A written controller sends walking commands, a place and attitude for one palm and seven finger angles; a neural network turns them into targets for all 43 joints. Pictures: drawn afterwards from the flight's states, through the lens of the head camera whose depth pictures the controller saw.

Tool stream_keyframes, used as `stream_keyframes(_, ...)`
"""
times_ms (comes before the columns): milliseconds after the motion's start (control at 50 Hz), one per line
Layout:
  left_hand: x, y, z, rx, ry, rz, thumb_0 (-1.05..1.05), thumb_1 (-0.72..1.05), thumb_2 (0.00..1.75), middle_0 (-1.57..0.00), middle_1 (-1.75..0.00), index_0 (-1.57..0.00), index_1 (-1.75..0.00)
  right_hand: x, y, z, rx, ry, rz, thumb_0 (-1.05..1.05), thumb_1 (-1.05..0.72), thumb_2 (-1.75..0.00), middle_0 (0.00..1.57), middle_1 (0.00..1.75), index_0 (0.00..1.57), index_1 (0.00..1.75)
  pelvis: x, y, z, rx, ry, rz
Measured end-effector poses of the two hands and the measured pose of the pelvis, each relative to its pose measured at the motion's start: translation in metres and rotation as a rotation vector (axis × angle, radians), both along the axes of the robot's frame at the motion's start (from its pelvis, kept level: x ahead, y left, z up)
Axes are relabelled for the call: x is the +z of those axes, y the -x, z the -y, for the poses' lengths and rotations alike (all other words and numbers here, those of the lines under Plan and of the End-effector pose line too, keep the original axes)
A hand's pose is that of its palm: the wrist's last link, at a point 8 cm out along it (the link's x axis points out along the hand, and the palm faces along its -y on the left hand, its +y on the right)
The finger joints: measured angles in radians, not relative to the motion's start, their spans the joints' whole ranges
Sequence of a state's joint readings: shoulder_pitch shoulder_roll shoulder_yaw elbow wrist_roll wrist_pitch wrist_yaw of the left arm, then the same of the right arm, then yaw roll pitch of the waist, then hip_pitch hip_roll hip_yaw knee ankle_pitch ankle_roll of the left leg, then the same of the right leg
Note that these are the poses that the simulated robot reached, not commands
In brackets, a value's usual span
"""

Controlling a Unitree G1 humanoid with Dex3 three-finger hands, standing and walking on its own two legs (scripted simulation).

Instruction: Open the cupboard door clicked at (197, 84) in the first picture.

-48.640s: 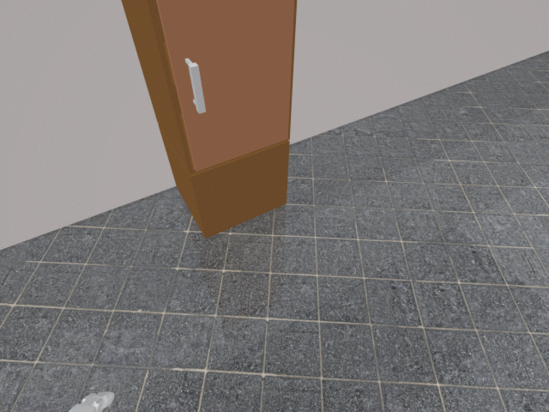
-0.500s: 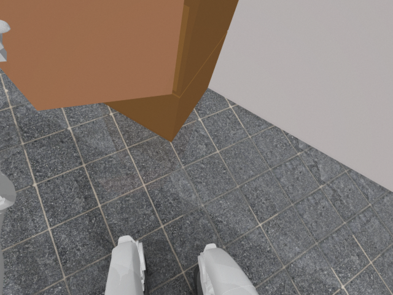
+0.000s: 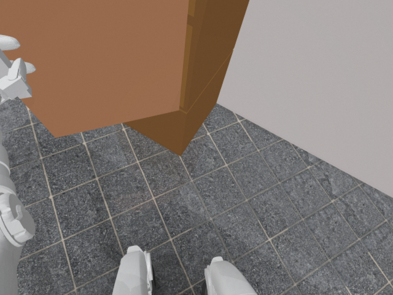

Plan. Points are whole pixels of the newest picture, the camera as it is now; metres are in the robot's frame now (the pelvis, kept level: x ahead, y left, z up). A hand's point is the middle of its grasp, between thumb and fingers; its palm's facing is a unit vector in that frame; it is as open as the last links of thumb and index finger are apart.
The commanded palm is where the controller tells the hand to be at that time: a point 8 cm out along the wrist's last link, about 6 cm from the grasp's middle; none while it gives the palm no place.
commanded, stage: pull the door open along its arc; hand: left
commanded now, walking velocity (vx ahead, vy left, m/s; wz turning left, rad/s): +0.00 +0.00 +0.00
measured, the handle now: (3, 59) +0.54 +0.32 +0.08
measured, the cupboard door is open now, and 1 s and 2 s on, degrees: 49 88 91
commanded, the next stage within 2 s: open thumb and fingers to let go in 0.72 s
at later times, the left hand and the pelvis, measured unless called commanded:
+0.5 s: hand (67, 140) +0.38 +0.19 +0.08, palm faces +0.51 -0.86 +0.02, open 5.9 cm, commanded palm +0.32 +0.22 +0.08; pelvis +0.01 -0.02 +0.02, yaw +4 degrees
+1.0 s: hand (115, 164) +0.34 +0.12 +0.08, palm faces +0.56 -0.83 -0.01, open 6.3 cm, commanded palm +0.29 +0.15 +0.08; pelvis +0.00 -0.05 +0.02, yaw +6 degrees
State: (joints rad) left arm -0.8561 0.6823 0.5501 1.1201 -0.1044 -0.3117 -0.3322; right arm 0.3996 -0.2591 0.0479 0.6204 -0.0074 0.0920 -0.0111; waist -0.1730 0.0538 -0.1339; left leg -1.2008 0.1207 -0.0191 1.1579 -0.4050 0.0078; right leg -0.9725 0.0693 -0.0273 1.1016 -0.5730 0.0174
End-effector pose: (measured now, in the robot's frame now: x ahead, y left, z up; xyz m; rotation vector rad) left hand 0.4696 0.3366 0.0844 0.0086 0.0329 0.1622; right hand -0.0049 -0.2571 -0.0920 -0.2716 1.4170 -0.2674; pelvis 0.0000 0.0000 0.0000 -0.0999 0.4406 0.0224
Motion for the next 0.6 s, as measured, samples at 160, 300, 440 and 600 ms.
stream_keyframes(160, -0.002, 0.042, 0.019, -0.005, 0.018, 0.020, 0.00, 0.71, 0.74, -0.37, -1.35, -0.37, -1.35, 0.007, -0.045, 0.004, 0.029, -0.020, 0.129, 0.00, -0.90, -0.90, 0.20, 0.30, 0.20, 0.30, 0.012, -0.010, 0.001, 0.004, -0.021, 0.051)
stream_keyframes(300, -0.007, 0.079, 0.051, 0.262, 0.076, 0.052, -0.01, 0.69, 0.75, -0.36, -1.35, -0.38, -1.35, 0.010, -0.097, 0.000, 0.121, -0.058, 0.263, 0.01, -0.90, -0.90, 0.20, 0.30, 0.20, 0.30, 0.017, -0.011, 0.005, 0.019, -0.041, 0.086)
stream_keyframes(440, -0.005, 0.119, 0.091, 0.340, 0.002, 0.043, -0.02, 0.71, 0.76, -0.35, -1.34, -0.35, -1.33, 0.010, -0.131, -0.010, 0.183, -0.127, 0.351, 0.01, -0.90, -0.90, 0.20, 0.30, 0.20, 0.30, 0.021, -0.010, 0.013, 0.030, -0.060, 0.130)
stream_keyframes(600, -0.005, 0.157, 0.137, 0.425, 0.027, 0.048, -0.01, 0.71, 0.74, -0.34, -1.34, -0.35, -1.32, 0.011, -0.147, -0.012, 0.235, -0.166, 0.393, 0.01, -0.90, -0.90, 0.20, 0.30, 0.20, 0.30, 0.025, -0.009, 0.026, 0.053, -0.078, 0.175)
